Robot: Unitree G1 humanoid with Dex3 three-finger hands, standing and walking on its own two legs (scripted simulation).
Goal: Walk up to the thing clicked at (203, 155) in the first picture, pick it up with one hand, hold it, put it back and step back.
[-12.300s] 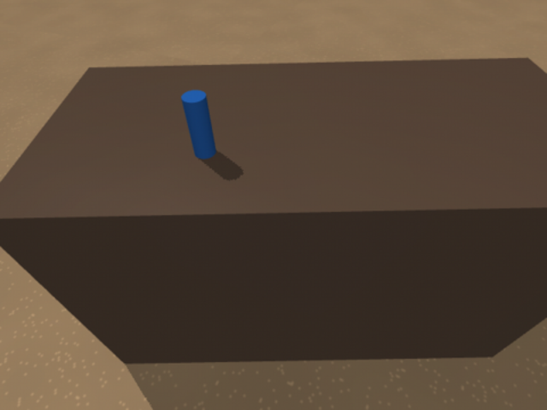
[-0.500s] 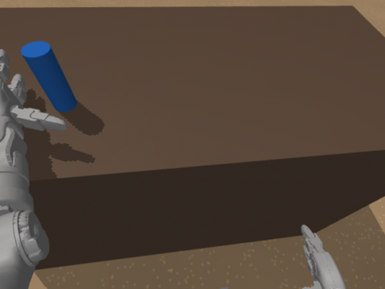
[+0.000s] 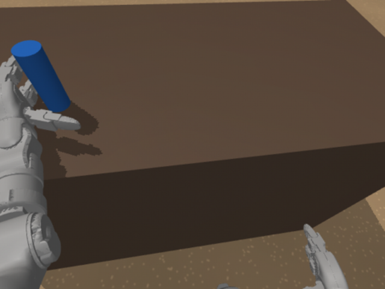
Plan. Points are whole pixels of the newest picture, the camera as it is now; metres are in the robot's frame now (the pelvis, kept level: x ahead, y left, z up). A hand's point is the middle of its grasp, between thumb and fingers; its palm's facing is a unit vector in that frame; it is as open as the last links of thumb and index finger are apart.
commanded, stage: close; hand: left
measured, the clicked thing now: (44, 79) +0.52 +0.24 +0.14
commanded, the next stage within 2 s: settle in 0.48 s
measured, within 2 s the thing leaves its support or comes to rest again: leaves its support in 0.96 s
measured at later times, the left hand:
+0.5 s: hand (44, 89) +0.51 +0.24 +0.13, palm faces +0.25 -0.97 +0.00, open 8.4 cm
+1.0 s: hand (43, 83) +0.50 +0.24 +0.15, palm faces +0.26 -0.97 -0.01, open 6.2 cm
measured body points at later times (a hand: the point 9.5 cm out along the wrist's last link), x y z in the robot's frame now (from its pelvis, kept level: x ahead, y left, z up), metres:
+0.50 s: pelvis +0.00 +0.00 +0.00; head +0.09 +0.02 +0.44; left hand +0.49 +0.29 +0.13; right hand +0.14 -0.26 -0.05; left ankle +0.00 +0.11 -0.69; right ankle -0.01 -0.13 -0.69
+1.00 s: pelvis +0.00 +0.00 +0.00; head +0.08 +0.01 +0.45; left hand +0.48 +0.29 +0.15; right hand +0.15 -0.26 -0.05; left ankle +0.00 +0.11 -0.69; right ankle -0.01 -0.13 -0.69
